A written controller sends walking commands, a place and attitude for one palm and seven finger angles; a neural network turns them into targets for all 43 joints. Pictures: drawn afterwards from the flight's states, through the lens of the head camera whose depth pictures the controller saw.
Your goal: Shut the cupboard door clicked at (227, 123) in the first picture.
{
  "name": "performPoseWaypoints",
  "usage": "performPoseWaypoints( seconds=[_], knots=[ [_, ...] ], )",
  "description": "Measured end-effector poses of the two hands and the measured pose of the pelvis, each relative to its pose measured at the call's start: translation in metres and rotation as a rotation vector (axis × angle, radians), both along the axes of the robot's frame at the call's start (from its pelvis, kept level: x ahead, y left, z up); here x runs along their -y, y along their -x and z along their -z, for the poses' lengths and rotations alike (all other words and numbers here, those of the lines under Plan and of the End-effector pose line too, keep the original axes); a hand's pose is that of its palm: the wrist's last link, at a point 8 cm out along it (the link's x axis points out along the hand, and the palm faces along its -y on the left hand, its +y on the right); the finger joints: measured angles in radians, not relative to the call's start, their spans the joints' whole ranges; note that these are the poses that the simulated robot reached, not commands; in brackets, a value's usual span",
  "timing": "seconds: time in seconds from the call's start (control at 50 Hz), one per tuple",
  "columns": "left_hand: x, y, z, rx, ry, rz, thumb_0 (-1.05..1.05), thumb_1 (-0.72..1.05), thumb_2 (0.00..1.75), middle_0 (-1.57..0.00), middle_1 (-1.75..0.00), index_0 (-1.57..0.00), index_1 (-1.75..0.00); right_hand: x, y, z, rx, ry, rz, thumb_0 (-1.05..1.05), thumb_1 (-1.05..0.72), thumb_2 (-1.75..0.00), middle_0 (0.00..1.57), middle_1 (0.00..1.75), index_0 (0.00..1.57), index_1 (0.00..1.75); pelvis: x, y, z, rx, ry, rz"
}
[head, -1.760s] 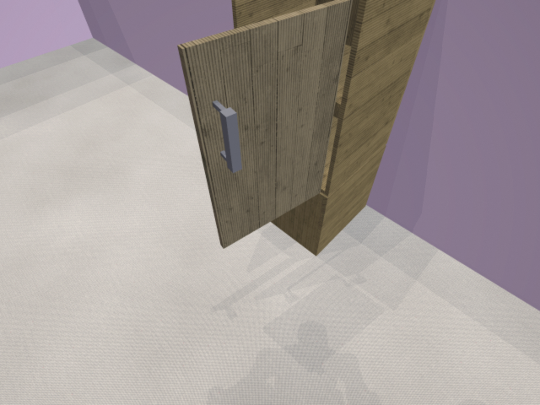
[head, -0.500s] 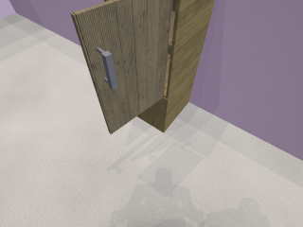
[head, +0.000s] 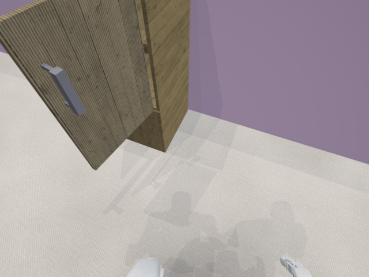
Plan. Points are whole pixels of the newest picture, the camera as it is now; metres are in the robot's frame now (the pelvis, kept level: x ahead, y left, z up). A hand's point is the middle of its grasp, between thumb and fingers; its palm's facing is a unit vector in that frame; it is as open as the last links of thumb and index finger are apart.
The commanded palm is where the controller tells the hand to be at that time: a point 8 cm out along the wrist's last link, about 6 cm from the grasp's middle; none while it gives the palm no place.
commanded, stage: walk to a spot facing it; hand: left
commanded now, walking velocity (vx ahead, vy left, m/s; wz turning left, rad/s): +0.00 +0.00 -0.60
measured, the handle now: (63, 90) +0.50 +0.36 +0.07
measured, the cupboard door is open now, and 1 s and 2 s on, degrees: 79 79 79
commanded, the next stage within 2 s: turn to face it in 1.80 s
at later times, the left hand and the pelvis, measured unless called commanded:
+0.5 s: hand (122, 259) +0.16 +0.17 -0.17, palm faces -0.30 -0.91 -0.30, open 7.4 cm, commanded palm none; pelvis -0.01 +0.00 -0.02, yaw -18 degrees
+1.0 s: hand (167, 220) +0.27 +0.08 -0.17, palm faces -0.58 -0.80 -0.15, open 7.4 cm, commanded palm none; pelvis +0.08 -0.02 +0.00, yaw -36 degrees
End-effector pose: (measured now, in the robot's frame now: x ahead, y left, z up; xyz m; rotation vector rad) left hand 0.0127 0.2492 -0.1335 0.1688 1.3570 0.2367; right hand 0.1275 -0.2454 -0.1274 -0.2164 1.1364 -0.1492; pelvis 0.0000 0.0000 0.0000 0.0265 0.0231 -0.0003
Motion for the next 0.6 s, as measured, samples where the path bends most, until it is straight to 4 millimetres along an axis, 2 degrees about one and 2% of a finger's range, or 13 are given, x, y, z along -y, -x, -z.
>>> performPoseWaypoints(
  seconds=[0.06, 0.12, 0.2, 0.26, 0.36, 0.44, 0.48, 0.54, 0.6],
  knots=[
    [-0.012, -0.01, 0.007, 0.005, 0.013, 0.027, 0.0, 0.9, 0.9, -0.2, -0.3, -0.2, -0.3, -0.009, -0.001, -0.006, 0.035, 0.012, 0.019, 0.0, -0.91, -0.9, 0.2, 0.3, 0.19, 0.3, -0.011, 0.0, 0.002, -0.006, 0.007, 0.031],
    [-0.028, -0.025, 0.02, 0.02, 0.024, 0.056, 0.0, 0.9, 0.9, -0.2, -0.3, -0.2, -0.3, -0.017, 0.007, -0.003, 0.07, 0.041, 0.034, 0.0, -0.91, -0.9, 0.2, 0.3, 0.2, 0.3, -0.024, -0.001, 0.012, -0.014, 0.04, 0.058],
    [-0.039, -0.055, 0.017, 0.06, 0.021, 0.118, 0.0, 0.91, 0.9, -0.2, -0.3, -0.2, -0.29, -0.024, 0.041, -0.008, 0.008, 0.052, 0.048, 0.0, -0.91, -0.9, 0.2, 0.3, 0.2, 0.3, -0.027, 0.002, 0.007, -0.002, 0.042, 0.105],
    [-0.038, -0.079, 0.008, 0.095, 0.02, 0.164, 0.0, 0.91, 0.9, -0.19, -0.3, -0.2, -0.29, -0.024, 0.071, -0.009, -0.046, 0.043, 0.094, 0.0, -0.91, -0.9, 0.2, 0.3, 0.2, 0.3, -0.026, 0.003, 0.001, -0.001, 0.053, 0.142],
    [-0.018, -0.117, -0.002, 0.125, 0.014, 0.285, 0.0, 0.91, 0.9, -0.19, -0.3, -0.2, -0.29, -0.012, 0.122, 0.001, -0.109, 0.013, 0.217, 0.0, -0.9, -0.9, 0.2, 0.3, 0.2, 0.3, -0.018, 0.003, 0.001, 0.0, 0.058, 0.218],
    [0.01, -0.146, -0.001, 0.172, -0.012, 0.393, 0.0, 0.91, 0.9, -0.19, -0.3, -0.2, -0.29, 0.007, 0.163, 0.023, -0.153, -0.017, 0.32, 0.0, -0.9, -0.9, 0.2, 0.3, 0.2, 0.3, -0.001, 0.004, 0.016, 0.0, 0.026, 0.274],
    [0.023, -0.154, -0.002, 0.183, -0.024, 0.427, 0.0, 0.91, 0.9, -0.19, -0.3, -0.2, -0.29, 0.017, 0.179, 0.031, -0.189, -0.019, 0.362, 0.0, -0.9, -0.9, 0.2, 0.3, 0.2, 0.3, 0.002, 0.007, 0.019, 0.004, 0.032, 0.299],
    [0.037, -0.157, -0.005, 0.174, -0.024, 0.462, 0.0, 0.91, 0.9, -0.19, -0.3, -0.2, -0.29, 0.024, 0.192, 0.028, -0.213, -0.012, 0.411, 0.01, -0.91, -0.9, 0.2, 0.3, 0.2, 0.3, 0.003, 0.009, 0.014, 0.01, 0.027, 0.332],
    [0.049, -0.157, -0.005, 0.153, -0.005, 0.49, 0.0, 0.91, 0.9, -0.2, -0.3, -0.2, -0.29, 0.027, 0.194, 0.018, -0.192, -0.007, 0.444, 0.01, -0.91, -0.9, 0.2, 0.3, 0.19, 0.3, 0.004, 0.007, 0.008, 0.009, 0.017, 0.365]
  ],
)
